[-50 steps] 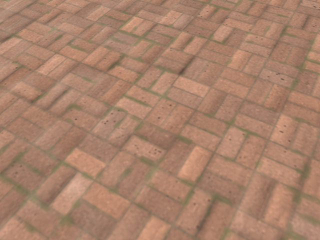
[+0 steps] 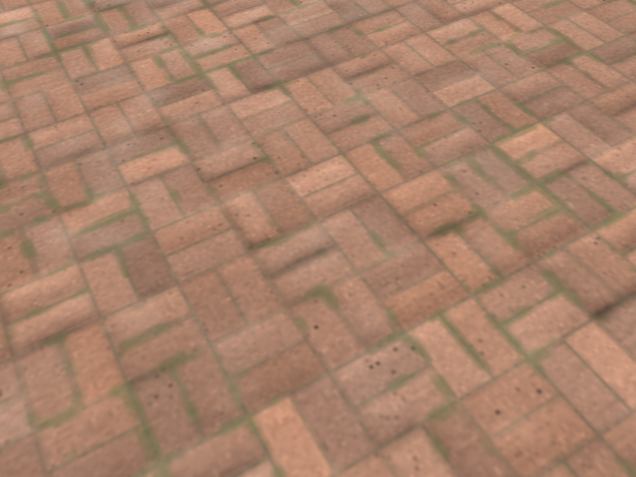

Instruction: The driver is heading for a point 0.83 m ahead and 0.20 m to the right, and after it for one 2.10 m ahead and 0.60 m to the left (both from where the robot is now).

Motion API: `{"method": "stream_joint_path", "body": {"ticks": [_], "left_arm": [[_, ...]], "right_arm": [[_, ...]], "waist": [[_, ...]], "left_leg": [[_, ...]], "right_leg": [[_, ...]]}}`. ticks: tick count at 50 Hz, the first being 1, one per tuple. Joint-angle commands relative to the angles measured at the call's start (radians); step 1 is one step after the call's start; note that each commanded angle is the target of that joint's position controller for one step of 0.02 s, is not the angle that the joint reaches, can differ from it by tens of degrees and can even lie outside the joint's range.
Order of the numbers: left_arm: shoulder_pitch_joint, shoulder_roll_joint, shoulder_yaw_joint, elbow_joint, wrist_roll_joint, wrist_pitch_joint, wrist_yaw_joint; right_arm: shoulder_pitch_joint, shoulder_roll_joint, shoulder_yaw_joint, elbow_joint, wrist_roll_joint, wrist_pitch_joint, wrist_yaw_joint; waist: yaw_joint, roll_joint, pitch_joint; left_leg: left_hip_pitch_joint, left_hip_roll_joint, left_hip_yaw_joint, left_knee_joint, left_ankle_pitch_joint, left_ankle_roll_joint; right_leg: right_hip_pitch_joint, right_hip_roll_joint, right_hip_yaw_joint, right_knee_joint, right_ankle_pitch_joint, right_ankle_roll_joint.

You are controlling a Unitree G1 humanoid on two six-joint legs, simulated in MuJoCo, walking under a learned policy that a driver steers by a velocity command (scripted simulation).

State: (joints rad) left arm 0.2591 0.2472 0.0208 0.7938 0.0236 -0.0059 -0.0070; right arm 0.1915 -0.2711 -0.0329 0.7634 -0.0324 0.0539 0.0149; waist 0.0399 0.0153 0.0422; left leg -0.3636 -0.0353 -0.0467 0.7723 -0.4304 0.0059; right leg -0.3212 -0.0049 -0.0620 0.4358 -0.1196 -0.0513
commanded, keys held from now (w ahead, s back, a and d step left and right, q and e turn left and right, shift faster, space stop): w+e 0.68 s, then w+q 0.32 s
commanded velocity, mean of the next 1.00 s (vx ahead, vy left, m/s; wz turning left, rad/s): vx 0.43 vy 0.00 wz -0.30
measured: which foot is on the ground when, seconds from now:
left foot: up 0.00-0.04, down 0.06-0.54, up 0.56-1.00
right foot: down 0.00-0.06, up 0.08-0.50, down 0.52-1.00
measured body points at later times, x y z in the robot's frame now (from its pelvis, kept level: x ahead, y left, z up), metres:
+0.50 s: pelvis +0.13 -0.05 -0.01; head +0.15 -0.07 +0.44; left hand +0.37 +0.15 -0.11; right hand +0.05 -0.32 -0.15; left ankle +0.00 +0.11 -0.74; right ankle +0.19 -0.17 -0.73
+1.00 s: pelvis +0.38 -0.16 -0.01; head +0.41 -0.17 +0.44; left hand +0.48 +0.09 -0.15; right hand +0.45 -0.45 -0.12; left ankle +0.57 -0.14 -0.72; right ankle +0.19 -0.17 -0.74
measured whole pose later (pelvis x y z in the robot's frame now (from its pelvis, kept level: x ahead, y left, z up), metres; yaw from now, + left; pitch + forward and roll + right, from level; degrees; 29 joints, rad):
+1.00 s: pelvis +0.38 -0.16 -0.01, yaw -20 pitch +1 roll -1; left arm 0.38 0.26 0.04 0.88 0.03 -0.07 0.01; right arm 0.12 -0.24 -0.02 0.77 -0.03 -0.03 0.05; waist 0.03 0.01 0.04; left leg -0.57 0.02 0.08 0.58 -0.06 0.09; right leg 0.17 0.10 -0.01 0.16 -0.36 -0.08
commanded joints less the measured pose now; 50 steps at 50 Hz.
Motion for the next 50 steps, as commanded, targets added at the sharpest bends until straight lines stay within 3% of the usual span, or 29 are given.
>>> {"method": "stream_joint_path", "body": {"ticks": [1, 2, 3, 4, 5, 6, 7, 9, 10, 12, 16, 21, 23, 24, 25, 26, 27, 28, 29, 30, 31, 32, 34, 36, 39, 43, 46, 48, 50], "left_arm": [[-0.033, 0.184, 0.055, -0.051, -0.013, 0.025, -0.015], [-0.031, 0.175, 0.058, -0.05, -0.019, 0.034, -0.012], [-0.057, 0.13, 0.051, -0.068, -0.02, 0.033, -0.011], [-0.092, 0.021, 0.026, -0.116, -0.034, 0.02, -0.015], [-0.134, 0.089, 0.044, -0.132, -0.015, 0.013, -0.006], [-0.1, 0.142, 0.067, -0.107, -0.012, 0.011, -0.012], [-0.016, 0.145, 0.076, -0.069, -0.013, 0.009, -0.022], [0.045, 0.145, 0.085, -0.025, 0.011, 0.01, -0.033], [0.039, 0.126, 0.082, -0.025, 0.013, 0.012, -0.038], [-0.025, 0.092, 0.074, -0.05, 0.01, 0.015, -0.046], [-0.13, 0.079, 0.065, -0.093, 0.015, 0.022, -0.064], [-0.234, 0.079, 0.053, -0.154, 0.015, 0.021, -0.084], [-0.225, 0.089, 0.054, -0.166, 0.016, 0.018, -0.081], [-0.179, 0.096, 0.059, -0.159, 0.018, 0.013, -0.073], [-0.062, 0.102, 0.068, -0.125, 0.024, 0.002, -0.063], [0.126, 0.147, 0.09, -0.061, 0.031, -0.009, -0.046], [0.259, 0.298, 0.13, -0.055, 0.028, -0.014, -0.028], [0.236, 0.322, 0.128, -0.067, -0.007, -0.013, -0.022], [0.193, 0.304, 0.122, -0.054, -0.008, -0.007, -0.017], [0.144, 0.251, 0.107, -0.053, -0.008, -0.008, -0.01], [0.088, 0.207, 0.093, -0.062, -0.011, -0.01, -0.007], [0.036, 0.179, 0.082, -0.071, -0.017, -0.013, -0.005], [0.023, 0.165, 0.075, -0.079, -0.021, -0.032, -0.008], [0.049, 0.16, 0.071, -0.057, -0.022, -0.049, -0.009], [0.107, 0.143, 0.062, -0.021, -0.022, -0.063, -0.008], [0.144, 0.143, 0.056, 0.007, -0.014, -0.075, -0.005], [0.159, 0.147, 0.053, 0.035, -0.003, -0.078, 0.008], [0.14, 0.155, 0.051, 0.047, 0.002, -0.076, 0.019], [0.121, 0.176, 0.053, 0.055, 0.012, -0.073, 0.028]], "right_arm": [[0.152, -0.068, -0.008, -0.004, -0.003, -0.02, 0.001], [0.182, -0.068, -0.007, 0.01, -0.004, -0.033, -0.002], [0.235, -0.098, -0.011, 0.02, -0.014, -0.045, -0.013], [0.285, -0.187, -0.027, 0.017, -0.022, -0.056, -0.029], [0.223, -0.266, -0.058, 0.016, -0.019, -0.058, -0.043], [0.139, -0.189, -0.037, 0.011, -0.012, -0.069, -0.053], [0.06, -0.144, -0.026, -0.002, 0.003, -0.083, -0.053], [0.028, -0.104, -0.017, -0.014, 0.019, -0.11, -0.054], [0.046, -0.096, -0.017, -0.009, 0.018, -0.119, -0.052], [0.114, -0.099, -0.024, 0.019, 0.013, -0.129, -0.047], [0.179, -0.116, -0.036, 0.054, 0.005, -0.134, -0.041], [0.199, -0.152, -0.052, 0.078, -0.002, -0.135, -0.031], [0.199, -0.173, -0.059, 0.087, 0.0, -0.13, -0.028], [0.192, -0.187, -0.062, 0.09, 0.003, -0.126, -0.027], [0.179, -0.191, -0.061, 0.092, 0.01, -0.122, -0.026], [0.185, -0.17, -0.051, 0.084, 0.009, -0.12, -0.026], [0.177, -0.08, -0.023, 0.006, 0.022, -0.125, -0.012], [0.094, -0.087, -0.026, -0.025, -0.003, -0.139, -0.003], [0.021, -0.115, -0.031, -0.042, 0.0, -0.143, 0.003], [0.035, -0.101, -0.024, -0.033, 0.011, -0.151, 0.006], [0.054, -0.098, -0.025, -0.021, 0.007, -0.15, 0.005], [0.086, -0.099, -0.025, -0.012, -0.009, -0.136, 0.003], [0.119, -0.094, -0.024, 0.0, -0.022, -0.105, 0.009], [0.111, -0.075, -0.02, 0.003, -0.016, -0.09, 0.015], [-0.008, -0.062, -0.014, -0.023, -0.011, -0.09, 0.02], [-0.133, -0.045, -0.003, -0.053, 0.006, -0.098, 0.031], [-0.177, -0.051, -0.002, -0.07, 0.01, -0.101, 0.039], [-0.15, -0.058, -0.007, -0.065, 0.008, -0.101, 0.04], [-0.047, -0.076, -0.019, -0.034, 0.008, -0.1, 0.028]], "waist": [[-0.085, -0.177, -0.064], [-0.11, -0.143, -0.032], [-0.144, -0.05, -0.004], [-0.166, 0.216, -0.038], [-0.16, 0.238, 0.081], [-0.086, 0.129, 0.124], [-0.023, 0.126, 0.103], [-0.008, 0.104, 0.045], [-0.017, 0.093, 0.029], [-0.051, 0.076, 0.042], [-0.098, 0.089, 0.063], [-0.121, 0.11, 0.085], [-0.109, 0.115, 0.074], [-0.079, 0.109, 0.043], [-0.015, 0.067, -0.027], [0.059, -0.012, -0.161], [0.112, -0.269, -0.283], [0.097, -0.242, -0.317], [0.088, -0.136, -0.187], [0.043, -0.071, -0.104], [-0.001, -0.038, -0.054], [-0.042, -0.059, -0.038], [-0.064, -0.074, -0.059], [-0.07, -0.071, -0.047], [-0.031, -0.078, 0.006], [0.012, -0.078, 0.025], [0.014, -0.064, 0.06], [-0.011, -0.058, 0.057], [-0.057, -0.078, -0.012]], "left_leg": [[0.256, -0.037, 0.102, -0.221, 0.065, 0.035], [0.349, -0.038, 0.1, -0.311, 0.091, 0.061], [0.442, 0.04, -0.009, -0.433, -0.039, 0.096], [0.497, 0.329, -0.362, -0.626, -0.365, 0.153], [0.266, 0.454, -0.541, -0.744, -0.457, 0.224], [0.214, 0.39, -0.444, -0.738, -0.368, 0.204], [0.224, 0.335, -0.339, -0.729, -0.239, 0.166], [0.28, 0.273, -0.166, -0.711, -0.034, 0.142], [0.297, 0.265, -0.117, -0.702, 0.02, 0.142], [0.338, 0.276, -0.067, -0.698, 0.073, 0.155], [0.389, 0.303, 0.007, -0.68, 0.149, 0.163], [0.359, 0.322, 0.112, -0.612, 0.27, 0.139], [0.362, 0.331, 0.14, -0.539, 0.425, 0.126], [0.356, 0.327, 0.172, -0.442, 0.62, 0.117], [0.325, 0.299, 0.235, -0.244, 0.807, 0.099], [0.206, 0.252, 0.277, 0.022, 0.794, 0.066], [-0.179, 0.137, 0.297, 0.409, 0.353, -0.008], [-0.357, 0.033, 0.079, 0.552, -0.082, -0.016], [-0.439, 0.091, 0.012, 0.593, -0.012, 0.001], [-0.406, 0.133, 0.016, 0.529, 0.088, 0.011], [-0.343, 0.159, 0.016, 0.442, 0.125, 0.012], [-0.278, 0.169, 0.019, 0.389, 0.139, 0.002], [-0.223, 0.154, 0.037, 0.367, 0.16, -0.021], [-0.247, 0.154, 0.059, 0.299, 0.22, -0.033], [-0.312, 0.164, 0.076, 0.151, 0.338, -0.03], [-0.301, 0.136, 0.098, -0.047, 0.459, 0.009], [-0.273, 0.106, 0.098, -0.144, 0.458, 0.051], [-0.211, 0.063, 0.108, -0.187, 0.396, 0.087], [-0.079, -0.011, 0.146, -0.196, 0.294, 0.127]], "right_leg": [[-0.129, -0.173, 0.287, -0.232, -0.452, -0.132], [-0.217, -0.145, 0.285, -0.215, -0.529, -0.099], [-0.341, -0.083, 0.248, -0.12, -0.553, -0.041], [-0.467, 0.048, 0.112, 0.202, -0.502, 0.016], [-0.494, 0.076, 0.131, 0.378, -0.358, 0.014], [-0.436, 0.031, 0.203, 0.458, -0.252, 0.006], [-0.407, 0.032, 0.187, 0.494, -0.19, 0.014], [-0.38, 0.016, 0.127, 0.586, -0.126, 0.04], [-0.382, 0.002, 0.11, 0.611, -0.111, 0.05], [-0.434, -0.021, 0.097, 0.6, -0.083, 0.068], [-0.452, -0.048, 0.079, 0.456, -0.051, 0.081], [-0.311, -0.049, -0.016, 0.257, -0.115, 0.018], [-0.233, -0.017, -0.063, 0.215, -0.176, -0.024], [-0.147, 0.022, -0.087, 0.189, -0.206, -0.049], [0.015, 0.072, -0.1, 0.126, -0.17, -0.075], [0.28, 0.084, -0.052, 0.093, -0.174, -0.108], [0.589, -0.229, 0.451, -0.03, -0.439, -0.236], [0.609, -0.348, 0.838, -0.211, -0.356, -0.277], [0.547, -0.323, 0.68, -0.183, -0.239, -0.268], [0.423, -0.285, 0.544, -0.158, -0.093, -0.241], [0.314, -0.226, 0.445, -0.167, 0.012, -0.204], [0.233, -0.178, 0.375, -0.186, 0.072, -0.184], [0.179, -0.138, 0.325, -0.202, 0.187, -0.199], [0.177, -0.133, 0.276, -0.241, 0.22, -0.201], [0.219, -0.127, 0.221, -0.276, 0.284, -0.174], [0.3, -0.143, 0.152, -0.297, 0.333, -0.142], [0.361, -0.185, 0.116, -0.315, 0.36, -0.129], [0.404, -0.203, 0.076, -0.267, 0.522, -0.112], [0.455, -0.2, 0.034, -0.094, 0.855, -0.087]]}}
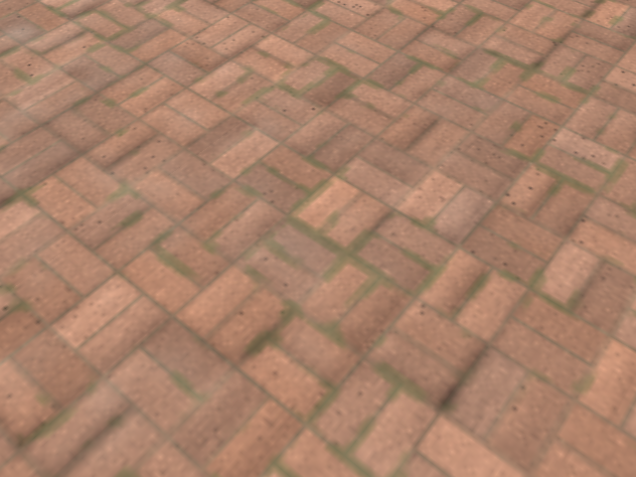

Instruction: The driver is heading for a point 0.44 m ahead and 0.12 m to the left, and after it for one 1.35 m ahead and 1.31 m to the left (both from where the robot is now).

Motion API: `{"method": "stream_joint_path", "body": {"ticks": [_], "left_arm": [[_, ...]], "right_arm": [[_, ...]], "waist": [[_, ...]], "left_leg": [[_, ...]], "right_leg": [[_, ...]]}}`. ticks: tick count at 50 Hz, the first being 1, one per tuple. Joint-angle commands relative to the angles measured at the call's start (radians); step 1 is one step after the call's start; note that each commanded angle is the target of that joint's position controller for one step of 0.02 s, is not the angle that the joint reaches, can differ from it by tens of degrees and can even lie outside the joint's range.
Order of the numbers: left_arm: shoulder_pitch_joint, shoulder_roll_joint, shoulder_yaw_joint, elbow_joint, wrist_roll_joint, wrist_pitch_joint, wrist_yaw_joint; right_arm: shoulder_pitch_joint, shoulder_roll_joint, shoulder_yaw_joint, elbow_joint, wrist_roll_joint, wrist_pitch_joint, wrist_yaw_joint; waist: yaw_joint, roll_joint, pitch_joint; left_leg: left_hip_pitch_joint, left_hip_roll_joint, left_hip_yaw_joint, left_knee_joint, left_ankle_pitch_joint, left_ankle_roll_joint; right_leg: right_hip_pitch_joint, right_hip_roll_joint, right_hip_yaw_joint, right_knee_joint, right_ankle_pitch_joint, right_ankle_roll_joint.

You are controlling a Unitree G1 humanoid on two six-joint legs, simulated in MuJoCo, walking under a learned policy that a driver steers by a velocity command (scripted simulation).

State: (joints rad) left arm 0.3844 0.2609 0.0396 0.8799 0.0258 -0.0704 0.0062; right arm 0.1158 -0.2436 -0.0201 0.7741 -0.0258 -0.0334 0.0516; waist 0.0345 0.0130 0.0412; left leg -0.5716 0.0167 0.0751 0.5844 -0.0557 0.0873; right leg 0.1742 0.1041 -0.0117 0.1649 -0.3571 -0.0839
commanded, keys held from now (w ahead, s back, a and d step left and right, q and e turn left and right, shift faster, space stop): w+q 0.38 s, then q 0.62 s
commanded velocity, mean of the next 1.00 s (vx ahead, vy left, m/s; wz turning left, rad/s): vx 0.30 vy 0.00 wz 0.52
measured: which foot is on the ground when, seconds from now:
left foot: up 0.00-0.02, down 0.04-0.56, up 0.58-1.00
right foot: down 0.00-0.06, up 0.08-0.54, down 0.56-1.00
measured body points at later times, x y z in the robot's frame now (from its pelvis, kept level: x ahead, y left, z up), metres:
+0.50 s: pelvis +0.28 +0.02 +0.01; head +0.32 +0.04 +0.46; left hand +0.44 +0.30 -0.08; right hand +0.33 -0.26 -0.11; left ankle +0.16 +0.08 -0.73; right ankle +0.48 -0.07 -0.70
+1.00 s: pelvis +0.38 +0.03 +0.01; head +0.39 +0.06 +0.45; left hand +0.30 +0.31 -0.12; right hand +0.66 -0.10 -0.09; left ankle +0.34 +0.12 -0.72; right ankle +0.48 -0.05 -0.73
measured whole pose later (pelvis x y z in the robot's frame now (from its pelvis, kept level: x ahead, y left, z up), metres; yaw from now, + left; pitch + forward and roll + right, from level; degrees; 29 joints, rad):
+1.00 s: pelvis +0.38 +0.03 +0.01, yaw +35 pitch +0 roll -1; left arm 0.24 0.29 0.04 0.76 0.03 0.01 0.01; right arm 0.15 -0.27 -0.05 0.70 -0.02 0.07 0.05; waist 0.02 -0.01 0.06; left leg -0.34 0.01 0.04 0.67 -0.35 0.02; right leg -0.29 -0.09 -0.22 0.53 -0.22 -0.01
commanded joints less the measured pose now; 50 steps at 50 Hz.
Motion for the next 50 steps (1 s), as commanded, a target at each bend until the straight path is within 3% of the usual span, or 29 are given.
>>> {"method": "stream_joint_path", "body": {"ticks": [1, 2, 3, 4, 5, 7, 8, 9, 11, 13, 15, 19, 22, 24, 26, 27, 28, 29, 30, 31, 32, 33, 35, 38, 43, 48, 50], "left_arm": [[-0.008, 0.173, 0.036, -0.027, 0.016, 0.0, 0.016], [-0.014, 0.177, 0.033, -0.033, 0.013, 0.004, 0.019], [0.016, 0.124, 0.015, -0.077, -0.007, -0.002, 0.016], [0.041, 0.102, 0.016, -0.096, -0.015, -0.01, -0.001], [-0.036, 0.134, 0.014, -0.106, 0.01, -0.013, -0.001], [-0.12, 0.124, 0.006, -0.128, 0.001, -0.029, -0.01], [-0.132, 0.119, 0.005, -0.138, 0.013, -0.015, -0.01], [-0.108, 0.106, -0.001, -0.13, 0.024, 0.005, -0.013], [-0.098, 0.089, -0.007, -0.133, 0.029, 0.03, -0.017], [-0.157, 0.083, -0.01, -0.156, 0.026, 0.037, -0.02], [-0.252, 0.084, -0.011, -0.187, 0.023, 0.038, -0.02], [-0.378, 0.08, -0.015, -0.226, 0.013, 0.033, -0.024], [-0.429, 0.075, -0.02, -0.249, 0.004, 0.021, -0.019], [-0.399, 0.088, -0.019, -0.247, 0.0, 0.01, -0.013], [-0.265, 0.134, -0.004, -0.207, 0.0, -0.002, 0.001], [-0.158, 0.158, 0.004, -0.182, 0.006, -0.017, 0.012], [-0.025, 0.226, 0.018, -0.173, 0.022, -0.028, 0.026], [-0.039, 0.296, 0.034, -0.194, 0.021, -0.008, 0.023], [-0.008, 0.2, 0.017, -0.192, -0.012, 0.014, 0.01], [-0.087, 0.189, 0.023, -0.201, -0.012, 0.022, 0.02], [-0.162, 0.105, 0.001, -0.223, -0.015, 0.032, 0.023], [-0.2, 0.081, -0.01, -0.226, -0.012, 0.036, 0.028], [-0.198, 0.109, -0.002, -0.208, -0.003, 0.035, 0.028], [-0.183, 0.121, 0.009, -0.193, 0.002, 0.027, 0.024], [-0.19, 0.14, 0.022, -0.188, 0.004, 0.046, 0.02], [-0.155, 0.195, 0.046, -0.176, 0.004, 0.075, 0.01], [-0.141, 0.196, 0.051, -0.167, -0.003, 0.088, 0.008]], "right_arm": [[0.144, -0.121, -0.043, -0.009, -0.001, -0.017, -0.016], [0.292, -0.148, -0.057, 0.032, -0.013, -0.023, -0.025], [0.414, -0.257, -0.09, 0.04, -0.028, -0.021, -0.039], [0.371, -0.281, -0.099, 0.039, 0.005, -0.009, -0.036], [0.292, -0.254, -0.098, 0.033, 0.031, -0.009, -0.027], [0.215, -0.163, -0.076, 0.026, 0.022, -0.006, -0.033], [0.206, -0.142, -0.068, 0.036, 0.024, -0.009, -0.038], [0.194, -0.136, -0.063, 0.037, 0.023, -0.014, -0.041], [0.212, -0.159, -0.069, 0.043, 0.026, -0.027, -0.039], [0.229, -0.182, -0.077, 0.047, 0.026, -0.029, -0.04], [0.261, -0.184, -0.079, 0.054, 0.027, -0.027, -0.04], [0.331, -0.186, -0.085, 0.068, 0.027, -0.022, -0.043], [0.363, -0.186, -0.086, 0.075, 0.018, -0.01, -0.054], [0.35, -0.189, -0.088, 0.066, 0.011, -0.001, -0.063], [0.28, -0.206, -0.093, 0.041, 0.011, -0.002, -0.07], [0.242, -0.207, -0.093, 0.03, 0.026, -0.011, -0.065], [0.249, -0.144, -0.075, -0.01, 0.046, -0.021, -0.06], [0.422, -0.073, -0.064, -0.021, 0.08, -0.01, -0.075], [0.433, -0.172, -0.08, 0.026, 0.003, 0.009, -0.082], [0.415, -0.155, -0.082, 0.013, 0.021, 0.021, -0.081], [0.333, -0.173, -0.08, 0.017, 0.003, 0.039, -0.073], [0.266, -0.174, -0.086, 0.001, 0.0, 0.053, -0.055], [0.266, -0.139, -0.08, -0.003, 0.005, 0.078, -0.033], [0.243, -0.115, -0.073, -0.023, 0.007, 0.089, -0.028], [0.123, -0.1, -0.054, -0.082, 0.005, 0.107, -0.007], [0.059, -0.114, -0.049, -0.127, 0.011, 0.1, -0.002], [0.102, -0.116, -0.051, -0.116, 0.008, 0.082, -0.009]], "waist": [[-0.098, -0.074, -0.077], [-0.165, -0.051, -0.154], [-0.182, 0.088, -0.273], [-0.115, 0.279, -0.344], [-0.108, 0.104, -0.242], [-0.068, -0.037, -0.06], [-0.041, -0.04, -0.024], [-0.018, -0.026, -0.028], [-0.008, 0.003, -0.037], [-0.017, 0.011, -0.016], [-0.048, 0.018, 0.011], [-0.108, 0.038, 0.001], [-0.125, 0.047, -0.003], [-0.109, 0.066, -0.029], [-0.041, 0.082, -0.07], [0.025, 0.051, -0.114], [0.06, -0.052, -0.251], [-0.016, -0.274, -0.407], [-0.024, -0.083, -0.357], [-0.042, -0.192, -0.352], [-0.042, -0.097, -0.234], [-0.04, -0.139, -0.149], [-0.059, -0.152, -0.096], [-0.071, -0.138, -0.12], [-0.052, -0.171, -0.098], [-0.021, -0.179, -0.086], [-0.047, -0.12, -0.089]], "left_leg": [[0.239, -0.103, 0.04, -0.04, -0.118, 0.067], [0.443, -0.087, -0.004, -0.092, -0.102, 0.101], [0.707, 0.158, -0.361, -0.108, -0.184, 0.202], [0.875, 0.335, -0.877, -0.268, -0.122, 0.34], [0.813, 0.298, -0.784, -0.283, -0.163, 0.315], [0.548, 0.231, -0.56, -0.33, -0.066, 0.247], [0.464, 0.187, -0.498, -0.344, 0.008, 0.22], [0.416, 0.153, -0.447, -0.358, 0.053, 0.204], [0.374, 0.12, -0.396, -0.374, 0.117, 0.209], [0.347, 0.095, -0.373, -0.402, 0.087, 0.204], [0.36, 0.077, -0.374, -0.417, 0.063, 0.185], [0.457, 0.062, -0.386, -0.372, 0.11, 0.145], [0.507, 0.051, -0.373, -0.253, 0.426, 0.114], [0.517, 0.044, -0.396, -0.174, 0.507, 0.075], [0.493, 0.021, -0.429, -0.059, 0.549, 0.025], [0.443, -0.028, -0.405, 0.083, 0.511, -0.003], [0.31, -0.076, -0.347, 0.331, 0.179, -0.034], [0.096, -0.229, -0.203, 0.611, -0.646, -0.053], [0.093, -0.126, -0.21, 0.671, -0.635, -0.044], [0.039, -0.13, -0.184, 0.759, -0.545, -0.062], [0.029, -0.072, -0.16, 0.712, -0.473, -0.077], [0.044, -0.057, -0.155, 0.667, -0.425, -0.09], [0.097, -0.056, -0.134, 0.644, -0.377, -0.109], [0.099, -0.057, -0.117, 0.581, -0.343, -0.112], [0.154, -0.005, -0.073, 0.348, -0.274, -0.1], [0.266, -0.02, -0.012, 0.127, -0.33, -0.069], [0.391, -0.046, -0.012, -0.071, -0.244, -0.041]], "right_leg": [[-0.034, -0.296, -0.039, 0.352, 1.175, -0.041], [-0.138, -0.272, -0.073, 0.585, 1.069, -0.023], [-0.405, -0.19, -0.121, 0.955, 0.698, 0.012], [-0.739, 0.027, -0.036, 1.244, -0.136, 0.053], [-0.844, -0.059, 0.095, 1.274, -0.08, 0.034], [-0.814, -0.148, 0.081, 1.124, 0.032, 0.037], [-0.774, -0.17, 0.082, 1.058, 0.032, 0.052], [-0.726, -0.179, 0.075, 1.016, 0.037, 0.068], [-0.709, -0.183, 0.049, 0.949, 0.048, 0.095], [-0.741, -0.191, 0.029, 0.854, 0.114, 0.121], [-0.789, -0.195, 0.02, 0.739, 0.205, 0.141], [-0.817, -0.171, 0.022, 0.572, 0.335, 0.148], [-0.779, -0.115, 0.006, 0.488, 0.326, 0.134], [-0.684, -0.08, 0.021, 0.419, 0.297, 0.114], [-0.505, -0.056, 0.04, 0.322, 0.285, 0.081], [-0.342, -0.094, 0.054, 0.231, 0.411, 0.056], [-0.087, -0.322, 0.224, 0.272, 0.639, 0.007], [0.12, -0.639, 0.539, 0.317, 1.069, -0.152], [0.023, -0.57, 0.476, 0.388, 1.253, -0.123], [-0.026, -0.588, 0.483, 0.326, 0.996, -0.183], [-0.172, -0.492, 0.37, 0.243, 0.759, -0.146], [-0.269, -0.417, 0.262, 0.193, 0.664, -0.11], [-0.371, -0.374, 0.15, 0.157, 0.714, -0.109], [-0.372, -0.382, 0.082, 0.149, 0.726, -0.125], [-0.423, -0.392, 0.003, 0.112, 0.418, -0.118], [-0.415, -0.428, -0.018, 0.171, 0.274, -0.087], [-0.457, -0.406, -0.068, 0.288, 0.237, -0.02]]}}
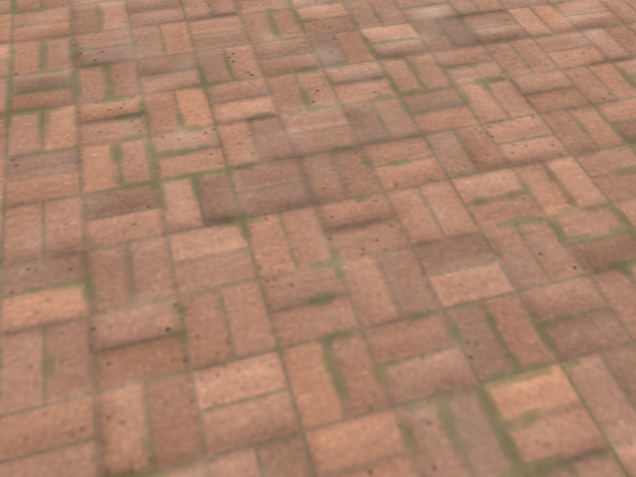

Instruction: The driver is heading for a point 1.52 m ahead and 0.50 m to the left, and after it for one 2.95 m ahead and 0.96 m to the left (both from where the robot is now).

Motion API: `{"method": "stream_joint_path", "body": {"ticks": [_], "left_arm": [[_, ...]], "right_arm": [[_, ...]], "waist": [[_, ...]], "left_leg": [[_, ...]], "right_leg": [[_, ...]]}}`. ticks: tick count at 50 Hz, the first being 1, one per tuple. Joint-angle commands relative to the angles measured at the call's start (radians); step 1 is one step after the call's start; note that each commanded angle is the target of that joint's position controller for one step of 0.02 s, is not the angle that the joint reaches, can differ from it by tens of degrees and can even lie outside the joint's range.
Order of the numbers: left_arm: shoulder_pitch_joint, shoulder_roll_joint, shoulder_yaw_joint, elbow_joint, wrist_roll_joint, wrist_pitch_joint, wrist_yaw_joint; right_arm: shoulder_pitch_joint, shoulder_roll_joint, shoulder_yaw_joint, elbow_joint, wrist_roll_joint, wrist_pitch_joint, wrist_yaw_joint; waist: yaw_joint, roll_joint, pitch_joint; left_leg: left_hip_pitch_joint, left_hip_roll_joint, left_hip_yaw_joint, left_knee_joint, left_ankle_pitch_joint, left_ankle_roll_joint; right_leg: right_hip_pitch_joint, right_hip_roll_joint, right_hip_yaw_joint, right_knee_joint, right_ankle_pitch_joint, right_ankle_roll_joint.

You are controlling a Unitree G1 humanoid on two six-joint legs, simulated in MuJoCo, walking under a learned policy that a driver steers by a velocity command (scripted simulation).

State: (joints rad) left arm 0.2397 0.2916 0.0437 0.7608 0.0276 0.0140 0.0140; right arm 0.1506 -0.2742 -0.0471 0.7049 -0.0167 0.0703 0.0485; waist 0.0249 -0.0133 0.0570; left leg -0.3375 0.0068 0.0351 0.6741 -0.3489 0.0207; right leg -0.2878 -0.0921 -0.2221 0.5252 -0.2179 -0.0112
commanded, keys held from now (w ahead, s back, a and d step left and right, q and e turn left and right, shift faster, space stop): q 0.64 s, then no key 0.36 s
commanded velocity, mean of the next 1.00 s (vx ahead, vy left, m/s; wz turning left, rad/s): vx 0.01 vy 0.00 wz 0.49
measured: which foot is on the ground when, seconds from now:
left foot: up 0.00-0.00, down 0.02-0.50, up 0.52-0.90, down 0.92-1.00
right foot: down 0.00-0.02, up 0.04-0.48, down 0.50-0.92, up 0.94-1.00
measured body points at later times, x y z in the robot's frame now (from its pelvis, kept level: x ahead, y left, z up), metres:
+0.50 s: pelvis +0.00 -0.01 +0.00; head +0.04 +0.00 +0.45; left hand +0.07 +0.30 -0.09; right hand +0.18 -0.25 -0.12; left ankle +0.02 +0.10 -0.73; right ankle +0.03 -0.11 -0.73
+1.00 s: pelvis -0.02 +0.00 +0.01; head -0.01 +0.03 +0.46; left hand -0.08 +0.28 -0.13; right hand +0.22 -0.16 -0.10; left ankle -0.07 +0.08 -0.73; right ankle +0.03 -0.11 -0.72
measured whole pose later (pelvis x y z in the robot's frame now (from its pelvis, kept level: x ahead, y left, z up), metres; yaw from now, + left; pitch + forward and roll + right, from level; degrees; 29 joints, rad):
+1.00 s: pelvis -0.02 +0.00 +0.01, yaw +28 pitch -1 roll +0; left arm 0.25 0.28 0.04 0.79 0.01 0.05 0.01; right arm 0.16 -0.24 -0.01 0.78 -0.02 0.03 0.00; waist 0.03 -0.04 0.07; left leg -0.17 -0.06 -0.03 0.45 -0.25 0.05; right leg -0.27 -0.03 -0.04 0.65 -0.44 -0.01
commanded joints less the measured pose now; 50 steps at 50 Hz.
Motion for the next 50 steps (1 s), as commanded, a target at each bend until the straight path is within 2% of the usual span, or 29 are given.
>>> {"method": "stream_joint_path", "body": {"ticks": [1, 2, 3, 4, 5, 6, 7, 8, 10, 18, 22, 24, 25, 26, 27, 28, 29, 30, 31, 33, 37, 42, 44, 45, 46, 47, 48, 49, 50], "left_arm": [[0.054, 0.138, 0.045, -0.035, 0.001, 0.011, -0.005], [0.082, 0.039, 0.02, -0.087, 0.004, 0.023, -0.012], [-0.041, 0.099, 0.029, -0.117, 0.003, 0.042, 0.008], [-0.055, 0.093, 0.03, -0.117, -0.012, 0.051, 0.011], [-0.034, 0.092, 0.031, -0.102, -0.021, 0.047, 0.01], [-0.013, 0.103, 0.037, -0.085, -0.014, 0.038, 0.009], [0.012, 0.116, 0.042, -0.069, 0.001, 0.036, 0.006], [0.019, 0.117, 0.045, -0.065, 0.004, 0.036, 0.002], [0.002, 0.098, 0.042, -0.075, -0.005, 0.039, -0.002], [-0.076, 0.077, 0.029, -0.117, -0.015, 0.037, 0.009], [-0.041, 0.079, 0.024, -0.121, -0.027, 0.024, 0.017], [0.027, 0.071, 0.022, -0.105, -0.026, 0.013, 0.028], [0.055, 0.101, 0.029, -0.098, -0.018, 0.005, 0.038], [0.038, 0.183, 0.041, -0.114, -0.003, 0.002, 0.046], [-0.04, 0.251, 0.056, -0.138, 0.002, 0.01, 0.036], [-0.043, 0.189, 0.044, -0.141, 0.002, 0.01, 0.028], [-0.09, 0.128, 0.026, -0.146, -0.007, 0.007, 0.024], [-0.128, 0.105, 0.019, -0.156, -0.006, 0.007, 0.022], [-0.138, 0.104, 0.018, -0.157, -0.008, 0.005, 0.028], [-0.095, 0.098, 0.018, -0.149, -0.006, 0.002, 0.029], [0.006, 0.12, 0.03, -0.1, -0.009, -0.006, 0.025], [-0.009, 0.146, 0.036, -0.07, -0.002, -0.001, 0.0], [-0.015, 0.152, 0.037, -0.051, -0.01, 0.009, -0.006], [-0.014, 0.146, 0.034, -0.041, -0.018, 0.011, -0.009], [0.017, 0.116, 0.027, -0.036, -0.018, 0.008, -0.011], [0.049, 0.029, 0.002, -0.074, -0.014, 0.003, -0.021], [-0.022, 0.055, 0.004, -0.059, -0.02, 0.022, -0.005], [-0.024, 0.074, 0.01, -0.053, -0.026, 0.035, -0.004], [-0.027, 0.073, 0.012, -0.038, -0.025, 0.039, -0.005]], "right_arm": [[0.098, -0.124, -0.033, -0.039, -0.009, -0.036, -0.019], [0.075, -0.257, -0.057, -0.078, -0.009, -0.043, -0.032], [0.158, -0.299, -0.082, -0.061, -0.008, -0.039, -0.038], [0.145, -0.248, -0.069, -0.042, -0.006, -0.037, -0.043], [0.077, -0.202, -0.056, -0.047, 0.002, -0.034, -0.047], [0.011, -0.179, -0.05, -0.062, 0.002, -0.031, -0.05], [-0.006, -0.158, -0.045, -0.071, 0.007, -0.032, -0.053], [0.009, -0.145, -0.04, -0.07, 0.011, -0.034, -0.051], [0.043, -0.157, -0.046, -0.061, 0.013, -0.04, -0.047], [0.104, -0.191, -0.067, -0.048, -0.004, -0.033, -0.041], [0.068, -0.196, -0.073, -0.048, -0.004, -0.029, -0.033], [0.024, -0.188, -0.072, -0.049, 0.007, -0.026, -0.033], [0.018, -0.163, -0.066, -0.053, 0.018, -0.028, -0.039], [0.085, -0.084, -0.049, -0.055, 0.018, -0.031, -0.043], [0.076, -0.135, -0.063, -0.059, 0.0, -0.03, -0.051], [0.063, -0.188, -0.078, -0.048, -0.023, -0.027, -0.049], [0.085, -0.181, -0.082, -0.025, -0.018, -0.023, -0.04], [0.116, -0.169, -0.081, -0.006, -0.01, -0.016, -0.03], [0.132, -0.161, -0.079, 0.002, -0.007, -0.01, -0.019], [0.116, -0.144, -0.07, 0.004, 0.001, -0.006, -0.011], [0.045, -0.106, -0.049, -0.015, 0.005, 0.0, -0.016], [0.032, -0.08, -0.02, -0.008, 0.016, -0.001, -0.028], [0.073, -0.07, -0.012, 0.013, 0.015, -0.011, -0.035], [0.097, -0.07, -0.007, 0.027, 0.006, -0.021, -0.041], [0.093, -0.111, -0.009, 0.026, -0.012, -0.034, -0.047], [0.06, -0.212, -0.023, 0.005, -0.016, -0.043, -0.051], [0.071, -0.156, -0.01, 0.024, -0.003, -0.052, -0.056], [0.034, -0.118, 0.005, 0.026, -0.006, -0.06, -0.056], [-0.003, -0.091, 0.016, 0.033, -0.007, -0.063, -0.061]], "waist": [[-0.042, 0.051, -0.1], [-0.004, 0.349, -0.089], [-0.102, 0.231, -0.07], [-0.067, 0.178, -0.049], [-0.03, 0.159, -0.024], [-0.004, 0.163, -0.039], [-0.003, 0.177, -0.063], [-0.004, 0.155, -0.098], [-0.015, 0.113, -0.119], [-0.059, 0.133, -0.103], [-0.037, 0.145, -0.117], [0.013, 0.132, -0.114], [0.025, 0.085, -0.114], [-0.017, -0.124, -0.127], [-0.018, -0.234, -0.053], [-0.026, -0.129, -0.031], [-0.055, -0.086, -0.02], [-0.073, -0.084, -0.018], [-0.077, -0.117, -0.031], [-0.044, -0.119, -0.045], [0.011, -0.129, -0.066], [0.013, -0.185, -0.087], [-0.019, -0.172, -0.09], [-0.044, -0.138, -0.086], [-0.032, -0.054, -0.114], [0.015, 0.205, -0.13], [-0.054, 0.199, -0.116], [-0.031, 0.158, -0.071], [-0.02, 0.148, -0.047]], "left_leg": [[0.218, 0.037, -0.121, -0.323, 0.094, 0.047], [0.287, 0.343, -0.559, -0.415, 0.281, 0.144], [0.176, 0.381, -0.562, -0.387, 0.47, 0.269], [0.166, 0.311, -0.467, -0.368, 0.486, 0.267], [0.138, 0.238, -0.384, -0.374, 0.438, 0.229], [0.153, 0.174, -0.337, -0.37, 0.397, 0.193], [0.168, 0.15, -0.313, -0.353, 0.477, 0.193], [0.189, 0.145, -0.311, -0.341, 0.536, 0.197], [0.221, 0.15, -0.335, -0.334, 0.539, 0.206], [0.203, 0.148, -0.489, -0.321, 0.385, 0.227], [0.153, 0.121, -0.559, -0.298, 0.438, 0.192], [0.084, 0.073, -0.563, -0.268, 0.369, 0.133], [-0.001, 0.02, -0.527, -0.22, 0.23, 0.077], [-0.115, -0.096, -0.364, -0.019, -0.068, 0.013], [-0.226, -0.208, -0.171, 0.158, -0.214, -0.01], [-0.186, -0.129, -0.19, 0.317, -0.188, -0.017], [-0.166, -0.124, -0.188, 0.39, -0.135, -0.018], [-0.161, -0.121, -0.175, 0.45, -0.089, -0.028], [-0.178, -0.116, -0.156, 0.495, -0.06, -0.039], [-0.199, -0.108, -0.128, 0.483, -0.057, -0.064], [-0.201, -0.101, -0.128, 0.328, -0.096, -0.078], [0.02, -0.081, -0.036, 0.028, -0.135, -0.045], [0.125, -0.08, -0.01, -0.175, -0.006, -0.022], [0.219, -0.067, -0.021, -0.357, 0.16, -0.008], [0.343, 0.022, -0.147, -0.425, 0.236, 0.012], [0.401, 0.276, -0.436, -0.413, 0.512, 0.094], [0.234, 0.33, -0.418, -0.387, 0.578, 0.207], [0.215, 0.293, -0.38, -0.395, 0.545, 0.222], [0.199, 0.25, -0.333, -0.404, 0.502, 0.199]], "right_leg": [[-0.059, -0.156, 0.08, 0.084, -0.008, -0.025], [-0.307, 0.004, 0.006, 0.352, -0.417, 0.069], [-0.328, 0.064, 0.173, 0.487, -0.432, 0.067], [-0.326, 0.047, 0.225, 0.536, -0.353, 0.063], [-0.311, 0.04, 0.243, 0.525, -0.259, 0.056], [-0.299, 0.042, 0.243, 0.508, -0.197, 0.051], [-0.283, 0.056, 0.227, 0.536, -0.169, 0.052], [-0.269, 0.064, 0.232, 0.555, -0.163, 0.054], [-0.275, 0.069, 0.242, 0.531, -0.161, 0.06], [-0.205, 0.11, 0.267, 0.296, -0.205, 0.041], [-0.061, 0.152, 0.272, 0.145, -0.214, 0.014], [0.09, 0.16, 0.266, -0.075, -0.103, -0.001], [0.195, 0.09, 0.319, -0.206, -0.057, -0.016], [0.279, -0.162, 0.55, -0.306, -0.146, -0.067], [0.139, -0.304, 0.724, -0.34, -0.07, -0.181], [0.08, -0.291, 0.662, -0.309, 0.032, -0.216], [0.054, -0.227, 0.558, -0.287, 0.099, -0.201], [0.061, -0.168, 0.462, -0.269, 0.157, -0.177], [0.098, -0.139, 0.406, -0.254, 0.211, -0.169], [0.162, -0.119, 0.348, -0.227, 0.32, -0.175], [0.282, -0.154, 0.349, -0.184, 0.429, -0.206], [0.206, -0.149, 0.317, -0.137, 0.494, -0.206], [0.173, -0.137, 0.306, -0.088, 0.52, -0.183], [0.12, -0.124, 0.29, -0.056, 0.475, -0.139], [0.028, -0.095, 0.268, -0.01, 0.322, -0.076], [-0.112, 0.03, 0.165, 0.097, -0.078, -0.005], [-0.029, 0.052, 0.212, 0.164, -0.34, 0.004], [-0.036, 0.054, 0.237, 0.216, -0.336, 0.003], [-0.045, 0.055, 0.249, 0.225, -0.297, 0.004]]}}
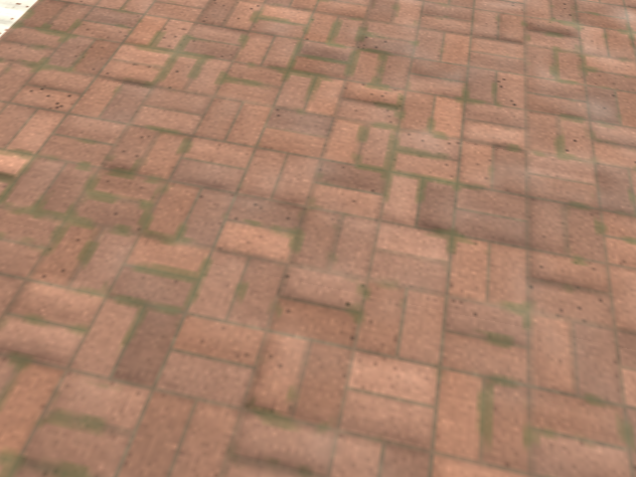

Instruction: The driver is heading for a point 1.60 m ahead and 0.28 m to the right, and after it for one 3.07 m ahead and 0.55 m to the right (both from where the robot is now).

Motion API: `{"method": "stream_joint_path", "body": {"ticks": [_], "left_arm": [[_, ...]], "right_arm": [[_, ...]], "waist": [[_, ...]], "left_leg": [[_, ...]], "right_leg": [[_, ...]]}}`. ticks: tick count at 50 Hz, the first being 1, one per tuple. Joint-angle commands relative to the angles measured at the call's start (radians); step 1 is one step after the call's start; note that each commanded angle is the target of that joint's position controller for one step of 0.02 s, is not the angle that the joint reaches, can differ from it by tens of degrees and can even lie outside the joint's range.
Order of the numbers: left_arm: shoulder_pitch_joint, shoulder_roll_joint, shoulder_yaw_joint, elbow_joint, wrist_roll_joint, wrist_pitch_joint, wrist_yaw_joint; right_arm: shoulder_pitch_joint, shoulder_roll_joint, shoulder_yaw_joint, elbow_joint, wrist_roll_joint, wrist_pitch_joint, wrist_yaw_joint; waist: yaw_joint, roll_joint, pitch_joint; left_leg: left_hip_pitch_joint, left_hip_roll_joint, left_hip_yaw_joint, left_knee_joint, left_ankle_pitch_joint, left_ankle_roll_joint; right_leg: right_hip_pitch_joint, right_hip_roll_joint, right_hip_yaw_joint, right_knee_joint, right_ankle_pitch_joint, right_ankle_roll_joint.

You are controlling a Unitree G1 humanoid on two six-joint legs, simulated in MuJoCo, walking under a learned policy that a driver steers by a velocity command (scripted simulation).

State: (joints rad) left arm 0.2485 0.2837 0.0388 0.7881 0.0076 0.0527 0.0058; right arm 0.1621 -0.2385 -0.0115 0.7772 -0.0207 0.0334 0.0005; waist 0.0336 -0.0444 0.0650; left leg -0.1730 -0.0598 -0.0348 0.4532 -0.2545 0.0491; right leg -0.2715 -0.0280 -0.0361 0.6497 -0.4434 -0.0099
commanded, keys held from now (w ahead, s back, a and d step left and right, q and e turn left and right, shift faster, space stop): no key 0.94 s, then w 0.06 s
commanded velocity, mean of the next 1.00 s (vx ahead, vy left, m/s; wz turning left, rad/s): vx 0.00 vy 0.00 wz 0.03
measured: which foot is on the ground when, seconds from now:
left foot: down 0.00-1.00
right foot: up 0.00-0.20, down 0.22-1.00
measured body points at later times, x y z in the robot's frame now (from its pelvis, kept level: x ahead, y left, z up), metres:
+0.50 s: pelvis -0.02 -0.01 +0.01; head -0.01 -0.02 +0.46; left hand +0.02 +0.24 -0.14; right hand +0.04 -0.27 -0.14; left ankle -0.01 +0.10 -0.74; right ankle -0.02 -0.13 -0.74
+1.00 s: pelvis -0.01 -0.02 +0.00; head -0.01 -0.03 +0.45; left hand -0.02 +0.21 -0.15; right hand -0.02 -0.26 -0.16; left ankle -0.01 +0.10 -0.74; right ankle -0.02 -0.13 -0.74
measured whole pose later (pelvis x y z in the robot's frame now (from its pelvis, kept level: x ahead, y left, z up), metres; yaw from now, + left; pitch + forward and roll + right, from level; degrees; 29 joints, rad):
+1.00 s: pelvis -0.01 -0.02 +0.00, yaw +0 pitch -1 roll +0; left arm 0.28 0.17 0.00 1.11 0.01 0.00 0.03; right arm 0.26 -0.17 0.01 1.17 -0.01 0.01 -0.04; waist 0.00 0.00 0.02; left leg -0.17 -0.03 -0.05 0.40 -0.22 0.01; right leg -0.15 0.02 0.00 0.41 -0.24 -0.02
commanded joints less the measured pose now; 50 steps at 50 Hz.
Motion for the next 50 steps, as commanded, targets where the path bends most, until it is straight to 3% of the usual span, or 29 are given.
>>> {"method": "stream_joint_path", "body": {"ticks": [1, 2, 4, 7, 9, 10, 12, 13, 14, 15, 30, 47, 48, 50], "left_arm": [[-0.019, 0.085, 0.021, -0.049, -0.001, 0.001, 0.002], [0.003, 0.09, 0.024, -0.032, 0.007, 0.002, 0.001], [0.032, 0.072, 0.018, 0.001, 0.009, 0.0, 0.003], [0.013, 0.046, 0.008, 0.021, 0.0, 0.0, 0.012], [0.032, 0.038, 0.004, 0.046, -0.001, -0.004, 0.02], [0.051, 0.035, 0.001, 0.063, 0.005, -0.011, 0.022], [0.048, 0.093, 0.004, 0.072, 0.023, -0.032, 0.024], [0.002, 0.111, 0.011, 0.09, 0.005, -0.035, 0.016], [-0.001, 0.071, 0.002, 0.094, 0.006, -0.042, 0.009], [0.006, 0.063, -0.001, 0.107, 0.007, -0.047, 0.008], [0.028, 0.031, -0.017, 0.233, 0.006, -0.052, 0.025], [0.072, -0.019, -0.032, 0.31, 0.004, -0.057, 0.032], [0.083, -0.021, -0.032, 0.315, 0.005, -0.056, 0.032], [0.092, 0.017, -0.014, 0.313, 0.007, -0.046, 0.031]], "right_arm": [[-0.033, -0.123, -0.014, -0.03, -0.004, -0.026, -0.02], [-0.03, -0.129, -0.014, -0.02, 0.001, -0.029, -0.027], [-0.015, -0.124, -0.01, 0.001, 0.004, -0.031, -0.027], [-0.013, -0.122, -0.008, 0.034, 0.003, -0.03, -0.028], [-0.03, -0.124, -0.01, 0.051, 0.007, -0.027, -0.03], [-0.037, -0.126, -0.012, 0.06, 0.012, -0.027, -0.03], [0.006, -0.108, -0.011, 0.083, 0.009, -0.031, -0.026], [0.017, -0.091, -0.012, 0.104, 0.014, -0.026, -0.023], [0.005, -0.112, -0.017, 0.126, 0.01, -0.023, -0.025], [0.002, -0.113, -0.02, 0.14, 0.012, -0.023, -0.026], [0.072, -0.078, -0.008, 0.312, 0.012, -0.028, -0.035], [0.137, -0.028, 0.006, 0.385, 0.012, -0.032, -0.044], [0.147, -0.02, 0.007, 0.389, 0.011, -0.031, -0.044], [0.151, -0.032, -0.001, 0.38, 0.006, -0.026, -0.042]], "waist": [[-0.014, 0.194, -0.04], [-0.012, 0.209, -0.049], [-0.014, 0.184, -0.081], [-0.028, 0.182, -0.075], [-0.012, 0.169, -0.071], [0.002, 0.146, -0.073], [-0.031, 0.067, -0.07], [-0.057, -0.037, -0.017], [-0.032, -0.012, -0.013], [-0.028, -0.016, -0.014], [-0.026, 0.038, -0.009], [-0.031, 0.037, -0.001], [-0.03, 0.033, -0.023], [-0.027, 0.001, -0.002]], "left_leg": [[0.037, 0.27, -0.22, -0.18, 0.42, 0.14], [0.052, 0.247, -0.19, -0.164, 0.488, 0.129], [0.077, 0.231, -0.157, -0.136, 0.554, 0.128], [0.063, 0.223, -0.167, -0.126, 0.456, 0.126], [0.032, 0.209, -0.178, -0.113, 0.357, 0.106], [-0.008, 0.198, -0.18, -0.112, 0.275, 0.077], [-0.084, 0.138, -0.161, -0.112, 0.104, 0.025], [-0.023, 0.089, -0.115, -0.149, 0.088, 0.015], [0.033, 0.094, -0.113, -0.126, 0.112, 0.011], [0.052, 0.099, -0.112, -0.112, 0.134, 0.012], [0.008, 0.109, -0.106, -0.141, 0.129, -0.011], [0.005, 0.118, -0.094, -0.125, 0.153, -0.016], [0.01, 0.107, -0.087, -0.126, 0.08, -0.014], [-0.042, 0.055, -0.048, -0.057, -0.165, 0.007]], "right_leg": [[-0.063, -0.007, 0.059, 0.095, -0.028, 0.008], [-0.054, 0.0, 0.053, 0.098, -0.001, 0.014], [-0.028, 0.012, 0.043, 0.082, 0.005, 0.028], [0.016, 0.016, 0.033, -0.035, 0.028, 0.034], [0.083, 0.021, 0.02, -0.183, 0.136, 0.027], [0.157, 0.008, 0.031, -0.283, 0.276, 0.023], [0.24, -0.106, 0.146, -0.304, 0.422, 0.01], [0.105, -0.094, 0.145, -0.287, 0.374, -0.01], [0.069, -0.084, 0.141, -0.312, 0.324, -0.011], [0.059, -0.078, 0.134, -0.326, 0.308, -0.008], [0.097, -0.068, 0.138, -0.349, 0.244, -0.033], [0.082, -0.056, 0.133, -0.338, 0.276, -0.035], [0.089, -0.049, 0.133, -0.349, 0.188, -0.037], [0.058, -0.033, 0.154, -0.351, -0.103, -0.067]]}}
